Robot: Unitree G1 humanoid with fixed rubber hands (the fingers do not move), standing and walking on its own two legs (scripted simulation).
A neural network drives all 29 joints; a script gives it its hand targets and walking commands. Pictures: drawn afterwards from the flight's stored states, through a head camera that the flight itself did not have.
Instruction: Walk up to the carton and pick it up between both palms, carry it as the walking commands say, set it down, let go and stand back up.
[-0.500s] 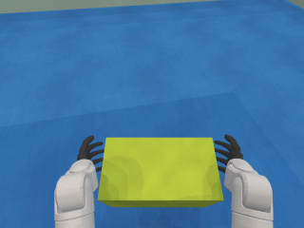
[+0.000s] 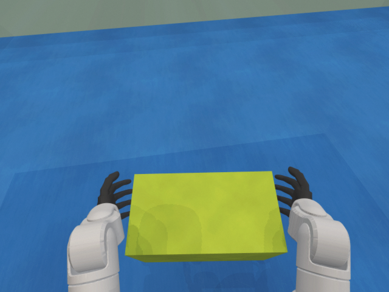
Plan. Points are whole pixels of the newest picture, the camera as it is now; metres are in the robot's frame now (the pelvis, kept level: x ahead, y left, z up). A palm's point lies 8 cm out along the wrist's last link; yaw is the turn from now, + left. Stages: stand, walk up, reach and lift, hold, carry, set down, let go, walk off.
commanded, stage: carry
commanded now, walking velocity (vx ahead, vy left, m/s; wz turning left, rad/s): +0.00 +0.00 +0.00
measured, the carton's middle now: (203, 220) +0.29 +0.00 -0.02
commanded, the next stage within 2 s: none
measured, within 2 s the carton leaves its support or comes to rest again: neither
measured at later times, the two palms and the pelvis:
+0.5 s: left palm (105, 157) +0.37 +0.20 +0.10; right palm (278, 156) +0.36 -0.15 +0.11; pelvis +0.10 +0.04 +0.02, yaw -1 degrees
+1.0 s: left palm (97, 144) +0.43 +0.24 +0.07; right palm (250, 138) +0.44 -0.11 +0.07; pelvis +0.17 +0.06 -0.01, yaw +2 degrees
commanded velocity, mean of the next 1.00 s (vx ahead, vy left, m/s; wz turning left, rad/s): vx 0.00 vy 0.00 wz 0.00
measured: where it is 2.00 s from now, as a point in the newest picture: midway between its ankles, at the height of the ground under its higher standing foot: outside the picture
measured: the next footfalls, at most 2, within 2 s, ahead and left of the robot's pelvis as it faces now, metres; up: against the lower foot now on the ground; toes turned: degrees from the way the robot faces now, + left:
right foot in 0.70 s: +0.25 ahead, -0.03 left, +0.00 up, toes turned -8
left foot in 0.84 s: +0.11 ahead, +0.15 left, +0.00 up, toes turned +6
